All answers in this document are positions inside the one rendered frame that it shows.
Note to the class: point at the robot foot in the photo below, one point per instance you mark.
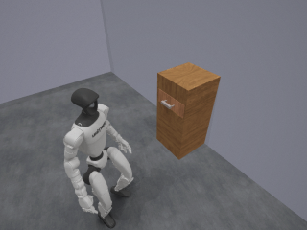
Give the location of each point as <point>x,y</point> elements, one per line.
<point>108,220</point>
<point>122,192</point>

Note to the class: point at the robot left foot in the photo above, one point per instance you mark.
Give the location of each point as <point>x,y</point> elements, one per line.
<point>122,192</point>

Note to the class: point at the robot right forearm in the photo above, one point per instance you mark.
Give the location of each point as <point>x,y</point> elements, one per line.
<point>76,179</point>

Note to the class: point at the robot left forearm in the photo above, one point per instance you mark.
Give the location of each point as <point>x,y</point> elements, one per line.
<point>113,134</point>

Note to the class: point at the robot left hand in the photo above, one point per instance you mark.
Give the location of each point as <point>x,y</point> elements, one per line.
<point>124,146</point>

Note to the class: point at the cabinet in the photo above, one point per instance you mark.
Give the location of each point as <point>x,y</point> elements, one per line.
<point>196,88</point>

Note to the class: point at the robot right foot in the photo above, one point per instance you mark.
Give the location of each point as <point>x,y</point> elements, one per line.
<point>108,220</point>

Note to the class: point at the drawer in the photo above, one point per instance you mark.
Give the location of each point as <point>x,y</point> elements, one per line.
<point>178,107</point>

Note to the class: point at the handle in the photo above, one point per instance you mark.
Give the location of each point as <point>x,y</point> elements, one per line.
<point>166,104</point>

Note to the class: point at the robot left upper arm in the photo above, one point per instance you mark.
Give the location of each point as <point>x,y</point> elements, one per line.
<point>105,110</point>

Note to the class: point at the robot right upper arm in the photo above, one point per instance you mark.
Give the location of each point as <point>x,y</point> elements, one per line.
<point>71,141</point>

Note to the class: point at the robot right hand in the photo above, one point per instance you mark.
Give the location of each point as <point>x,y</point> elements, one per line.
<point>87,204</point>

